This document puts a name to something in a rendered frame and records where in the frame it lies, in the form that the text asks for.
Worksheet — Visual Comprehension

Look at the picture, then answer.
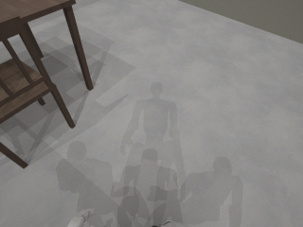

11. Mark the robot left hand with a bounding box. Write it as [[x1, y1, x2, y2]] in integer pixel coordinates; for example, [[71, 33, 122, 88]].
[[66, 208, 96, 227]]

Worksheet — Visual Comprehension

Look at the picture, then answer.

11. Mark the table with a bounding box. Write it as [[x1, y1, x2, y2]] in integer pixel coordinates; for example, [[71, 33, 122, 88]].
[[0, 0, 94, 91]]

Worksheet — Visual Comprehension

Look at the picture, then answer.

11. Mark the chair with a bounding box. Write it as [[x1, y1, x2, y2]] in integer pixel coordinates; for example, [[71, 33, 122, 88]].
[[0, 14, 76, 168]]

